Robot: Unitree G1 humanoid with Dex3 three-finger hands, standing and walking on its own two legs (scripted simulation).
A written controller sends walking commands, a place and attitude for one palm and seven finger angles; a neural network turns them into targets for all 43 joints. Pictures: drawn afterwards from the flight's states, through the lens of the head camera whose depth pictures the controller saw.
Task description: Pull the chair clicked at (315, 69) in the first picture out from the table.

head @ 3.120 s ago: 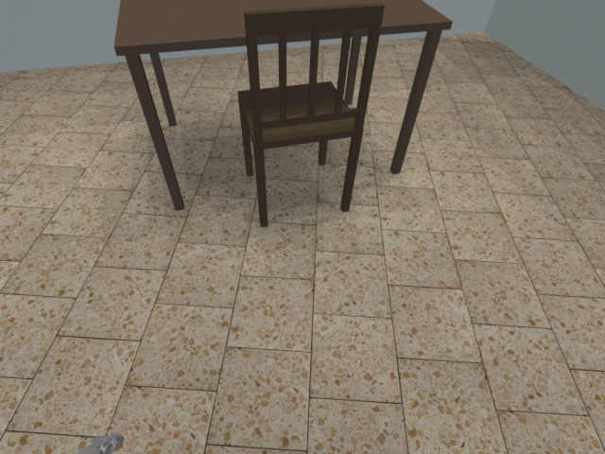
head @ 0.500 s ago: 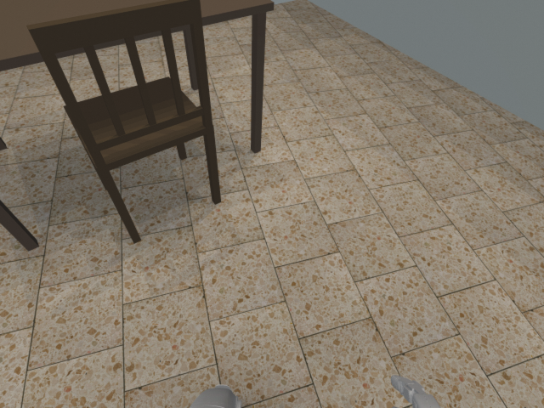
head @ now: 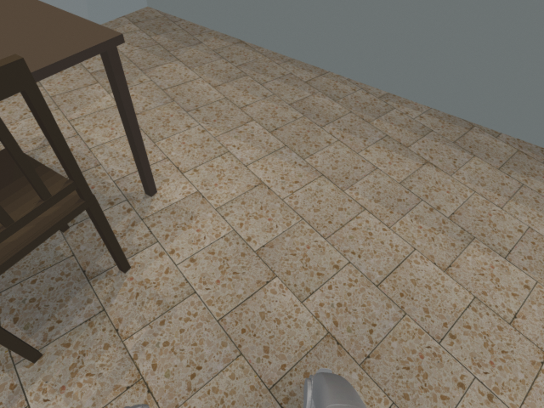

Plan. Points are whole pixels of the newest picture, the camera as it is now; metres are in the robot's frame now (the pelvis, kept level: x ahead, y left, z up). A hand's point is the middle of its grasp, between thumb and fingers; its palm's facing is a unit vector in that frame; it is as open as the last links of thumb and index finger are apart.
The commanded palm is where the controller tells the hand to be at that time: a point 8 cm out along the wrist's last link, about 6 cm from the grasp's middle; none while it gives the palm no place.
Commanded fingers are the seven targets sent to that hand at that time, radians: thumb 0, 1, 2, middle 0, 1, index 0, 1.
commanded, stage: walk to a spot facing it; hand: left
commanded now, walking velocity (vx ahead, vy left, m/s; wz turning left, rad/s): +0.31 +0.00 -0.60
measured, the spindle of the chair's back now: out of the picture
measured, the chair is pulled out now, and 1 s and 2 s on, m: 0.00 0.00 0.00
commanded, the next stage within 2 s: turn to face it in 1.04 s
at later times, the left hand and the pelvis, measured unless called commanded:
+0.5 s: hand (176, 324) +0.29 +0.17 -0.16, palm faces -0.20 -0.94 -0.27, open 7.3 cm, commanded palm none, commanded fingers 0.00 0.90 0.90 -0.20 -0.30 -0.20 -0.30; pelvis +0.22 -0.02 +0.00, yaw -16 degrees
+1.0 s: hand (227, 214) +0.56 +0.11 -0.16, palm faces -0.50 -0.83 -0.23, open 7.4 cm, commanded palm none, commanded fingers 0.00 0.90 0.90 -0.20 -0.30 -0.20 -0.30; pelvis +0.36 -0.02 +0.00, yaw -35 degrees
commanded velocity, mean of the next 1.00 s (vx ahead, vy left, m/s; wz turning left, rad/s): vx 0.17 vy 0.00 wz -0.58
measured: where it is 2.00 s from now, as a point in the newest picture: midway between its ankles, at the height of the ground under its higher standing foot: (283, 365)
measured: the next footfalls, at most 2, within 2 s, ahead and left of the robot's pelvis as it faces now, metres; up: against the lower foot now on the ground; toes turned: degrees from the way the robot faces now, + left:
right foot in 0.20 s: +0.20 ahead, -0.08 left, +0.00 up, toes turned -15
left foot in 0.68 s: +0.46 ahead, +0.08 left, +0.00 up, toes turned -15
